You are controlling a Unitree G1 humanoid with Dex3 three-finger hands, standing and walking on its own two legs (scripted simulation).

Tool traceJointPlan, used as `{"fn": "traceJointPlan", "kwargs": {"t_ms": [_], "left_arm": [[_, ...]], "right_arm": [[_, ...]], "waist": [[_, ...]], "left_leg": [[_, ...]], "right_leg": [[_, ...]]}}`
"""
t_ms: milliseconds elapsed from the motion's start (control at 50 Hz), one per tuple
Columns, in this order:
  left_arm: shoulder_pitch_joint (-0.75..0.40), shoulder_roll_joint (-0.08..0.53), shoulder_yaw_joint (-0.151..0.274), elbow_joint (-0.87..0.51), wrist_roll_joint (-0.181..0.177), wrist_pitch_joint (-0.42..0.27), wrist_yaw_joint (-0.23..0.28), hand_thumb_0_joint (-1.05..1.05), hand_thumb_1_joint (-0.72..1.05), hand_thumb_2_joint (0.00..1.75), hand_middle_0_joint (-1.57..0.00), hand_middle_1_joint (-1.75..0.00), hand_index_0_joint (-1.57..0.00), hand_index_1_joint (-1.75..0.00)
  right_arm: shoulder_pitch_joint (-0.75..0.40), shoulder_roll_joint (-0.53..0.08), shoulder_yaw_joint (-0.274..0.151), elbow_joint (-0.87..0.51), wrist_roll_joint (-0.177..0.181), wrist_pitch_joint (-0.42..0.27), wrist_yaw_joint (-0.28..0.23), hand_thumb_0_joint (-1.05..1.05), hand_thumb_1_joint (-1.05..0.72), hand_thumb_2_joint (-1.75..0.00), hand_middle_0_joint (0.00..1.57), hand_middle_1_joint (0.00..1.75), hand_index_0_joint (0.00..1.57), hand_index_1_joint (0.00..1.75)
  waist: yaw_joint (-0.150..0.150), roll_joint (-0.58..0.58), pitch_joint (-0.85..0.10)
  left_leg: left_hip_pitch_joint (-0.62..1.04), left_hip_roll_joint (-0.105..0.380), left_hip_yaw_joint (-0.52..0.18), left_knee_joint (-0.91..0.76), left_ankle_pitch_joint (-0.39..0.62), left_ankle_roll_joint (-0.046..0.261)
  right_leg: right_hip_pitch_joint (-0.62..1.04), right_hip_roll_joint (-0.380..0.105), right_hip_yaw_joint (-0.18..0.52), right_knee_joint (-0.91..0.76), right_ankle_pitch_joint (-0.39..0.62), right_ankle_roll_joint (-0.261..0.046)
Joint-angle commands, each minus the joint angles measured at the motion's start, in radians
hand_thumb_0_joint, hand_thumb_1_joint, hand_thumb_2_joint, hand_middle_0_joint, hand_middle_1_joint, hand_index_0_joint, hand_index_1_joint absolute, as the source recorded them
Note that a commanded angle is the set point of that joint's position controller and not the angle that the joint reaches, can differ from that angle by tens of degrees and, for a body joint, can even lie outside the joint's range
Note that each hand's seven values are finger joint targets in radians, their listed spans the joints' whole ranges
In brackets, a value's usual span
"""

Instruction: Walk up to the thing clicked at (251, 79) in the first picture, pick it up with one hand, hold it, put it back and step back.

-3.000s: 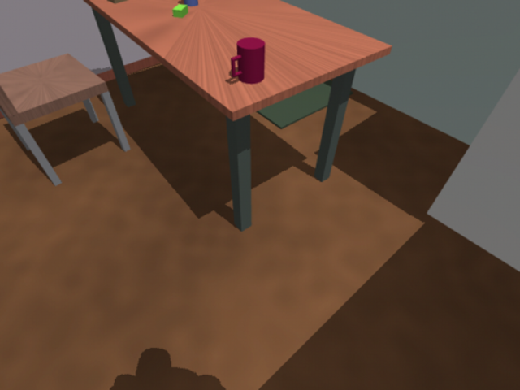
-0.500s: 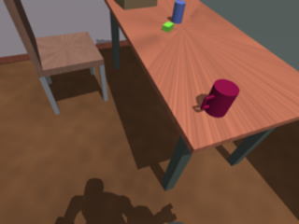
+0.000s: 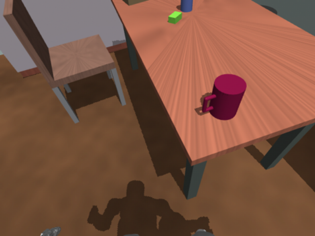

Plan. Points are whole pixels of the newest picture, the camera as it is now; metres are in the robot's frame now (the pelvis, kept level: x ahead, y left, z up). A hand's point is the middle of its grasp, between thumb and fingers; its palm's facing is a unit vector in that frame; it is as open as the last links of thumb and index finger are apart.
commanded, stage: walk up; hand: right
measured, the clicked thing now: (221, 99) +0.49 -0.17 +0.05
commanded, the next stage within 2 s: stand in 1.66 s
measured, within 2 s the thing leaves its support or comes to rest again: neither
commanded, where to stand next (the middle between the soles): +0.07 +0.04 m, yaw -2 degrees
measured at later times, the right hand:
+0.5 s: hand out of the picture +0.09 -0.23 -0.14, palm faces -0.04 +0.94 -0.35, open 7.4 cm
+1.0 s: hand out of the picture +0.12 -0.23 -0.13, palm faces +0.03 +0.94 -0.34, open 7.4 cm
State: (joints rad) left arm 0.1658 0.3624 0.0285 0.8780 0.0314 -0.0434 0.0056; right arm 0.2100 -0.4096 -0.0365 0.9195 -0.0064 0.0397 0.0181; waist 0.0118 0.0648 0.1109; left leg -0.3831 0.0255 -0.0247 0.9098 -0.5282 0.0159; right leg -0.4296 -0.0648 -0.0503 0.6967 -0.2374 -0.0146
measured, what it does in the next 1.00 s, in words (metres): steps on the spot: left foot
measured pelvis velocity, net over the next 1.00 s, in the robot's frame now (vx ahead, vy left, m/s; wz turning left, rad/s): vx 0.03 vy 0.03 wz -0.02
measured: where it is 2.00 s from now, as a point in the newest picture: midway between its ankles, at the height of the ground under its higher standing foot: outside the picture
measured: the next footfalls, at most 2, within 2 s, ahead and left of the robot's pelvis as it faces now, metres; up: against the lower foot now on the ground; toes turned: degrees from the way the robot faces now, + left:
left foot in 0.08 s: +0.04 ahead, +0.15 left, +0.00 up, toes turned +2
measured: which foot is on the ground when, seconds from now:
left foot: up 0.00-0.06, down 0.08-1.00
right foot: down 0.00-1.00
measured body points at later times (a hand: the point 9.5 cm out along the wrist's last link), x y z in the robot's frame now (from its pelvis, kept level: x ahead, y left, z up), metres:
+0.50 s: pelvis +0.01 +0.03 +0.01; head +0.02 +0.03 +0.46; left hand +0.06 +0.34 -0.11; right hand +0.09 -0.28 -0.12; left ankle +0.00 +0.15 -0.72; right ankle +0.04 -0.10 -0.71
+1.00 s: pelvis +0.03 +0.03 +0.02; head +0.04 +0.03 +0.47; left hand +0.14 +0.34 -0.10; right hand +0.12 -0.28 -0.10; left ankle +0.00 +0.15 -0.72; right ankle +0.04 -0.10 -0.72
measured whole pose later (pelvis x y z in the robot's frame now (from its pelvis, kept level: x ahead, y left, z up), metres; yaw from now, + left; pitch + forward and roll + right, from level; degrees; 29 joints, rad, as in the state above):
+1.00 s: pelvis +0.03 +0.03 +0.02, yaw -1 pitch -3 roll +1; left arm 0.08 0.37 -0.01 1.10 0.01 -0.03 0.00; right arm 0.08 -0.37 -0.03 1.09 -0.01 0.00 0.02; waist 0.00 0.00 0.06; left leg -0.10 0.01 0.05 0.44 -0.29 0.00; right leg -0.20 -0.03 0.03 0.49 -0.23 0.02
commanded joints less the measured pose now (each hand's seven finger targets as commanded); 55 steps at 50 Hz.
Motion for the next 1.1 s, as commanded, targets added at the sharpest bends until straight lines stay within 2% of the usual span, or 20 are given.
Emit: {"fn": "traceJointPlan", "kwargs": {"t_ms": [0, 40, 80, 100, 120, 140, 200, 260, 280, 300, 320, 340, 360, 400, 440, 460, 540, 580, 680, 1080], "left_arm": [[0.021, 0.333, 0.103, -0.044, 0.002, -0.001, 0.022, 0.00, 0.90, 0.90, -0.20, -0.30, -0.20, -0.30], [-0.022, 0.321, 0.095, -0.045, -0.004, 0.007, 0.019, 0.00, 0.90, 0.90, -0.20, -0.30, -0.20, -0.30], [-0.037, 0.267, 0.071, -0.048, -0.015, 0.017, 0.015, 0.00, 0.90, 0.90, -0.20, -0.30, -0.20, -0.30], [-0.037, 0.205, 0.051, -0.054, -0.022, 0.022, 0.012, 0.00, 0.90, 0.90, -0.20, -0.30, -0.20, -0.30], [-0.064, 0.227, 0.058, -0.035, -0.025, 0.026, 0.017, 0.00, 0.90, 0.90, -0.20, -0.30, -0.20, -0.30], [-0.061, 0.283, 0.076, -0.007, -0.017, 0.023, 0.019, 0.00, 0.90, 0.90, -0.20, -0.30, -0.20, -0.30], [0.004, 0.207, 0.056, 0.038, -0.031, 0.007, 0.002, 0.00, 0.90, 0.90, -0.20, -0.30, -0.20, -0.30], [0.052, 0.193, 0.050, 0.076, -0.028, -0.013, 0.011, 0.00, 0.90, 0.90, -0.20, -0.30, -0.20, -0.30], [0.064, 0.220, 0.054, 0.085, -0.022, -0.022, 0.018, 0.00, 0.90, 0.90, -0.20, -0.30, -0.20, -0.30], [0.069, 0.267, 0.059, 0.085, -0.012, -0.029, 0.024, 0.00, 0.90, 0.90, -0.20, -0.30, -0.20, -0.30], [0.037, 0.317, 0.066, 0.080, -0.009, -0.031, 0.023, 0.00, 0.90, 0.90, -0.20, -0.30, -0.20, -0.30], [-0.022, 0.350, 0.068, 0.073, -0.013, -0.026, 0.018, 0.00, 0.90, 0.90, -0.20, -0.30, -0.20, -0.30], [-0.060, 0.331, 0.060, 0.062, -0.014, -0.020, 0.012, 0.00, 0.90, 0.90, -0.20, -0.30, -0.20, -0.30], [-0.096, 0.258, 0.030, 0.048, -0.021, -0.010, 0.002, 0.00, 0.90, 0.90, -0.20, -0.30, -0.20, -0.30], [-0.071, 0.217, 0.020, 0.078, -0.025, -0.008, -0.003, 0.00, 0.90, 0.90, -0.20, -0.30, -0.20, -0.30], [-0.048, 0.227, 0.023, 0.091, -0.024, -0.007, -0.004, 0.00, 0.90, 0.90, -0.20, -0.30, -0.20, -0.30], [-0.021, 0.242, 0.027, 0.126, -0.028, -0.027, 0.002, 0.00, 0.90, 0.90, -0.20, -0.30, -0.20, -0.30], [-0.044, 0.248, 0.024, 0.123, -0.035, -0.029, 0.006, 0.00, 0.90, 0.90, -0.20, -0.30, -0.20, -0.30], [-0.067, 0.229, 0.013, 0.135, -0.031, -0.017, 0.012, 0.00, 0.90, 0.90, -0.20, -0.30, -0.20, -0.30], [-0.130, 0.229, 0.016, 0.170, -0.022, -0.006, 0.013, 0.00, 0.90, 0.90, -0.20, -0.30, -0.20, -0.30]], "right_arm": [[0.055, -0.191, -0.061, -0.025, -0.017, -0.025, -0.008, 0.00, -0.90, -0.90, 0.20, 0.30, 0.20, 0.30], [0.102, -0.169, -0.061, 0.007, -0.015, -0.036, -0.007, 0.00, -0.90, -0.90, 0.20, 0.30, 0.20, 0.30], [0.141, -0.198, -0.072, 0.037, -0.031, -0.044, -0.010, 0.00, -0.90, -0.90, 0.20, 0.30, 0.20, 0.30], [0.122, -0.263, -0.086, 0.018, -0.045, -0.050, -0.011, 0.00, -0.90, -0.90, 0.20, 0.30, 0.20, 0.30], [0.017, -0.317, -0.092, -0.016, -0.034, -0.051, -0.010, 0.00, -0.90, -0.90, 0.20, 0.30, 0.20, 0.30], [-0.044, -0.315, -0.087, -0.031, -0.032, -0.049, -0.007, 0.00, -0.90, -0.90, 0.20, 0.30, 0.20, 0.30], [-0.084, -0.198, -0.045, -0.028, -0.032, -0.067, -0.018, 0.00, -0.90, -0.90, 0.20, 0.30, 0.20, 0.30], [-0.080, -0.217, -0.046, -0.011, -0.013, -0.060, -0.009, 0.00, -0.90, -0.90, 0.20, 0.30, 0.20, 0.30], [-0.064, -0.185, -0.037, -0.013, -0.003, -0.055, -0.011, 0.00, -0.90, -0.90, 0.20, 0.30, 0.20, 0.30], [-0.044, -0.161, -0.029, -0.024, 0.001, -0.056, -0.014, 0.00, -0.90, -0.90, 0.20, 0.30, 0.20, 0.30], [-0.024, -0.146, -0.027, -0.022, 0.000, -0.053, -0.013, 0.00, -0.90, -0.90, 0.20, 0.30, 0.20, 0.30], [0.004, -0.168, -0.036, 0.008, -0.005, -0.050, -0.023, 0.00, -0.90, -0.90, 0.20, 0.30, 0.20, 0.30], [0.029, -0.179, -0.043, 0.034, -0.010, -0.052, -0.023, 0.00, -0.90, -0.90, 0.20, 0.30, 0.20, 0.30], [0.035, -0.203, -0.050, 0.053, -0.010, -0.066, -0.017, 0.00, -0.90, -0.90, 0.20, 0.30, 0.20, 0.30], [-0.044, -0.231, -0.054, 0.038, -0.008, -0.073, -0.013, 0.00, -0.90, -0.90, 0.20, 0.30, 0.20, 0.30], [-0.071, -0.233, -0.049, 0.031, -0.011, -0.074, -0.013, 0.00, -0.90, -0.90, 0.20, 0.30, 0.20, 0.30], [-0.109, -0.185, -0.032, 0.034, -0.003, -0.074, -0.015, 0.00, -0.90, -0.90, 0.20, 0.30, 0.20, 0.30], [-0.078, -0.180, -0.029, 0.055, -0.001, -0.075, -0.019, 0.00, -0.90, -0.90, 0.20, 0.30, 0.20, 0.30], [-0.116, -0.185, -0.038, 0.070, 0.000, -0.070, -0.019, 0.00, -0.90, -0.90, 0.20, 0.30, 0.20, 0.30], [-0.171, -0.167, -0.036, 0.118, -0.004, -0.057, -0.015, 0.00, -0.90, -0.90, 0.20, 0.30, 0.20, 0.30]], "waist": [[0.024, -0.273, -0.159], [-0.011, -0.246, -0.174], [-0.039, -0.121, -0.167], [-0.040, 0.089, -0.134], [-0.037, 0.161, -0.064], [-0.025, 0.117, 0.005], [0.020, 0.050, -0.011], [0.036, 0.088, -0.105], [0.038, 0.045, -0.145], [0.023, -0.045, -0.179], [0.000, -0.114, -0.161], [-0.021, -0.141, -0.139], [-0.043, -0.135, -0.110], [-0.060, -0.084, -0.089], [-0.019, -0.021, -0.074], [0.000, -0.055, -0.072], [0.004, -0.070, -0.107], [-0.012, -0.057, -0.132], [-0.009, -0.059, -0.173], [-0.011, -0.079, -0.139]], "left_leg": [[-0.013, -0.002, 0.032, -0.114, -0.002, -0.004], [0.088, -0.023, 0.065, -0.286, 0.095, 0.007], [0.226, -0.012, 0.026, -0.426, 0.146, 0.035], [0.210, 0.163, -0.308, -0.590, -0.075, 0.095], [0.052, 0.302, -0.489, -0.698, -0.306, 0.186], [-0.107, 0.328, -0.486, -0.694, -0.301, 0.226], [0.008, 0.158, -0.187, -0.538, 0.218, 0.136], [0.086, 0.141, -0.101, -0.374, 0.424, 0.103], [0.092, 0.126, -0.081, -0.315, 0.449, 0.078], [0.041, 0.071, -0.038, -0.230, 0.396, 0.049], [-0.048, 0.005, 0.000, -0.206, 0.204, 0.014], [0.033, 0.006, 0.015, -0.205, 0.028, 0.019], [0.116, 0.014, 0.003, -0.250, 0.032, 0.027], [0.206, 0.059, -0.081, -0.457, 0.120, 0.054], [0.170, 0.184, -0.250, -0.587, 0.062, 0.119], [0.150, 0.212, -0.246, -0.587, 0.061, 0.135], [0.126, 0.084, -0.048, -0.463, 0.355, 0.051], [0.187, 0.071, -0.030, -0.459, 0.422, 0.032], [0.257, 0.107, -0.041, -0.497, 0.473, 0.056], [0.290, 0.084, 0.017, -0.562, 0.402, 0.025]], "right_leg": [[0.144, -0.238, 0.317, -0.289, -0.161, -0.196], [0.100, -0.211, 0.252, -0.238, -0.152, -0.169], [-0.042, -0.156, 0.175, -0.127, -0.248, -0.090], [-0.169, -0.049, 0.089, 0.038, -0.316, -0.026], [-0.162, 0.043, 0.011, 0.166, -0.324, -0.006], [-0.051, 0.016, 0.073, 0.239, -0.335, -0.009], [0.015, 0.024, 0.058, 0.076, -0.181, -0.014], [0.217, 0.057, -0.008, -0.236, -0.010, -0.011], [0.278, 0.023, 0.062, -0.261, 0.055, -0.024], [0.332, -0.074, 0.227, -0.282, 0.144, -0.060], [0.343, -0.192, 0.411, -0.317, 0.076, -0.128], [0.214, -0.263, 0.453, -0.326, -0.043, -0.192], [0.117, -0.247, 0.417, -0.326, -0.113, -0.185], [0.025, -0.112, 0.224, -0.255, -0.133, -0.078], [0.041, 0.033, 0.071, -0.117, -0.111, -0.012], [0.075, 0.042, 0.052, -0.126, -0.125, -0.009], [0.253, -0.045, 0.154, -0.227, 0.207, -0.039], [0.241, -0.077, 0.179, -0.213, 0.317, -0.053], [0.249, -0.041, 0.120, -0.206, 0.287, -0.031], [0.283, -0.053, 0.157, -0.297, 0.281, -0.024]]}}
